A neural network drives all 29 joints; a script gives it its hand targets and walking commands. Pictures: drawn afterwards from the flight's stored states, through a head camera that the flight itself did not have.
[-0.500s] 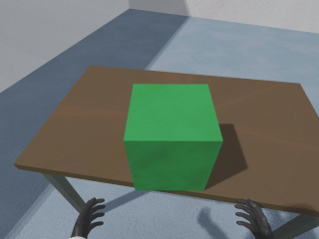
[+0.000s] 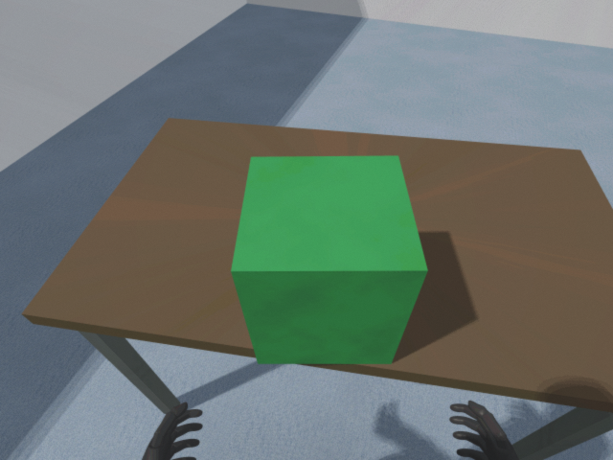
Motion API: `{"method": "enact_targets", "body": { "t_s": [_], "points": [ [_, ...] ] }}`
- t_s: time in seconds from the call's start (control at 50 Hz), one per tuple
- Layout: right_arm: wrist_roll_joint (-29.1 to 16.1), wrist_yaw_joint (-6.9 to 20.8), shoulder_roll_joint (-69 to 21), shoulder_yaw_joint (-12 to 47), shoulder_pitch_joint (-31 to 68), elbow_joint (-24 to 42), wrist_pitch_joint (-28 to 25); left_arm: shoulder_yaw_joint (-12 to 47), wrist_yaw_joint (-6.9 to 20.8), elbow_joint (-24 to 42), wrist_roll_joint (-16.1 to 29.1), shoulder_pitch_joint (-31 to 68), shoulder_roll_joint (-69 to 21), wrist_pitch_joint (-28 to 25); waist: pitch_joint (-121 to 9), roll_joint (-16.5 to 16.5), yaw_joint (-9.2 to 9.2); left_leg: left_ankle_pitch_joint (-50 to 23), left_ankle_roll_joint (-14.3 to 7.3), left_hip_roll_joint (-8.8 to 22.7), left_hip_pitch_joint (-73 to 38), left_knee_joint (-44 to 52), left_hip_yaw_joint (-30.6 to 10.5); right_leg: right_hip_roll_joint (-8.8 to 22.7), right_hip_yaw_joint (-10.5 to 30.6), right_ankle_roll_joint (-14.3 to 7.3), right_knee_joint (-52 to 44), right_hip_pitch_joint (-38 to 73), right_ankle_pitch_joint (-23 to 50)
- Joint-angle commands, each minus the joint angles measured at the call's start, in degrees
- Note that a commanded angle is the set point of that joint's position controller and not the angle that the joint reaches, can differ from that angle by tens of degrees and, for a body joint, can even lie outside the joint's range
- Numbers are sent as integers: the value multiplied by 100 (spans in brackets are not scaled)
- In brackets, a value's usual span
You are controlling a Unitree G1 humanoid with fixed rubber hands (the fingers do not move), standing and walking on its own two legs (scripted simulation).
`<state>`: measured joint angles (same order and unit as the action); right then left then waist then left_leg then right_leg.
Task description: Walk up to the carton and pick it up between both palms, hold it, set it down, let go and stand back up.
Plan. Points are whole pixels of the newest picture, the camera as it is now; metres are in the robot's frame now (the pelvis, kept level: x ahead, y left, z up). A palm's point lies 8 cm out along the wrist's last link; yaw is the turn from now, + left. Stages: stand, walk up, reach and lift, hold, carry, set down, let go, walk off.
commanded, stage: let go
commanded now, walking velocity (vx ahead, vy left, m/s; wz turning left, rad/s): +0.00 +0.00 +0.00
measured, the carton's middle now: (324, 265) +0.39 +0.02 +0.03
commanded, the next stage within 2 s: stand in 0.50 s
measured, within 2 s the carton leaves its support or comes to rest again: neither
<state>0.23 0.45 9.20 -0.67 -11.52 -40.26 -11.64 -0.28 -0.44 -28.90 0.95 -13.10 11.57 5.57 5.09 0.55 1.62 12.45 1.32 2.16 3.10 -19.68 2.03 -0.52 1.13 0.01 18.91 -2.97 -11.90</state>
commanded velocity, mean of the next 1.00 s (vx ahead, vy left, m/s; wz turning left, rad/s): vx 0.00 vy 0.00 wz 0.00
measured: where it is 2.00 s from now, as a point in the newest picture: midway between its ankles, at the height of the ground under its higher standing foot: outside the picture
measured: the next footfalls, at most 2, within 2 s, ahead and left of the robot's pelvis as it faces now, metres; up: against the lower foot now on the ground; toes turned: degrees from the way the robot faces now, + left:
none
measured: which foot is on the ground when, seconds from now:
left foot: down 0.00-1.00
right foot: down 0.00-1.00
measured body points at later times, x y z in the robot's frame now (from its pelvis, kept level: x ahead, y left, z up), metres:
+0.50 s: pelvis -0.01 -0.01 +0.00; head -0.01 -0.01 +0.45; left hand +0.16 +0.21 -0.09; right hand +0.15 -0.24 -0.09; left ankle -0.02 +0.13 -0.75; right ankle -0.01 -0.12 -0.75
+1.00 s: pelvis -0.02 +0.01 -0.01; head -0.03 +0.01 +0.44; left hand +0.00 +0.25 -0.16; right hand -0.01 -0.23 -0.16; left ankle -0.02 +0.13 -0.75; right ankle -0.01 -0.12 -0.75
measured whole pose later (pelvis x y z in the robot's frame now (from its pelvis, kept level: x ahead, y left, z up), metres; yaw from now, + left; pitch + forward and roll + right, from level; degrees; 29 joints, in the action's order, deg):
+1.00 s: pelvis -0.02 +0.01 -0.01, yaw +1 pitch +0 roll +0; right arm 1.5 0.4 10.6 -1.6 -22.0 -55.8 -0.2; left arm -1.1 -0.4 -53.2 -1.4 -20.1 10.9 -0.8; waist -1.9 0.1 0.1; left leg 14.2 0.4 1.5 13.1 -27.6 1.1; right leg 0.4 0.1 0.7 26.1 -12.2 -13.5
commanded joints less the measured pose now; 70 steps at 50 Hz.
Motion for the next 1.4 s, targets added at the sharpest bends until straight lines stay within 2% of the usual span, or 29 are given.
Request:
{"method": "enact_targets", "body": {
  "t_s": [0.0,0.04,0.06,0.08,0.12,0.18,0.26,0.3,0.34,0.46,0.48,0.5,0.52,0.54,0.56,0.6,0.72,0.86,1.06,1.38],
  "points": [
    [120,-39,638,-328,510,458,-234,-192,-20,769,-41,665,591,-85,-641,-142,-118,-1403,104,-202,-505,-26,265,-91,-280,-29,-293,-509,804],
    [192,-20,696,-438,630,382,-276,-118,-53,838,-13,810,594,-41,-692,-151,-174,-1253,99,-153,-504,-58,252,-107,-321,-39,-224,-604,756],
    [91,26,690,-400,620,445,-281,-104,-106,906,-55,819,598,-40,-740,-410,-121,-1407,142,-144,-490,-40,228,-126,-321,-91,-196,-587,737],
    [88,55,700,-429,619,383,-282,-101,-149,902,-87,819,565,-40,-724,-499,-140,-1546,158,-124,-487,-56,221,-144,-308,-110,-177,-595,778],
    [84,75,763,-422,561,421,-315,-71,-151,876,-69,751,516,-69,-923,-385,-167,-1782,182,-127,-607,-163,169,-159,-312,-109,-125,-584,1045],
    [47,75,806,-337,494,285,-363,-158,-116,749,-100,608,526,-63,-968,-220,-108,-2066,181,-174,-614,-197,208,-179,-302,-73,-107,-382,1486],
    [28,23,843,-239,523,357,-385,-192,-6,548,-63,548,470,-46,-863,91,-97,-1806,94,-247,-503,-159,210,-108,-222,13,-85,-317,1768],
    [45,14,833,-229,565,410,-355,-203,11,493,-58,629,480,-31,-722,96,-33,-1575,79,-262,-352,-97,253,-100,-211,27,-108,-325,1598],
    [79,-6,838,-257,569,532,-326,-211,24,488,-42,646,519,-25,-697,271,-35,-1361,9,-279,-336,-63,273,-76,-171,55,-148,-353,1496],
    [100,2,731,-296,530,648,-198,-176,-20,544,-29,835,531,27,-544,163,-15,-923,-23,-271,-199,8,315,-23,-145,18,-177,-451,900],
    [123,-18,835,-420,519,950,-217,-202,14,719,73,753,450,-23,-633,522,123,-696,28,-417,146,-218,435,12,-112,109,-53,-372,777],
    [174,-11,968,-347,-343,-51,582,-322,27,-177,-597,150,823,-420,-373,50,-106,-1208,-25,492,747,-275,-185,416,234,22,178,-767,968],
    [255,-4,1056,-405,-554,87,929,-375,70,-203,-561,-79,879,-544,-304,-99,-100,-429,-38,448,978,-333,-213,429,280,-6,92,-782,363],
    [178,10,1026,-384,-437,164,1046,-352,113,-228,-539,6,796,-661,-463,-150,-133,-796,-43,438,923,-430,-234,478,338,-32,255,-641,1113],
    [125,40,979,-358,-454,134,1083,-326,153,-305,-477,18,686,-733,-859,-196,-136,-853,-45,395,852,-525,-191,465,329,-93,414,-528,1419],
    [98,74,927,-331,-519,25,1091,-282,168,-451,-369,36,576,-771,-1019,-183,-181,-304,-28,277,974,-541,-165,472,353,-147,370,-587,1013],
    [174,93,941,-324,-603,-332,1037,-271,103,-960,-324,-138,629,-813,-771,-30,-140,-339,-132,313,1134,-534,-366,475,371,-200,322,-937,673],
    [131,-15,895,-291,-1055,-981,1022,-252,3,-1756,-250,-654,579,-798,-505,-85,-119,-213,-214,321,1250,-248,-503,459,335,-158,249,-938,379],
    [106,-108,659,-185,-1394,-1714,1053,-161,-70,-2668,-209,-1068,334,-736,-87,-144,-132,376,-276,307,1424,159,-654,444,270,-72,123,-1024,142],
    [76,-156,409,-83,-1442,-2256,1114,-6,-130,-3451,-195,-1410,-13,-706,49,-102,-172,716,-325,264,1514,250,-732,420,226,10,169,-1296,-116]
  ]
}}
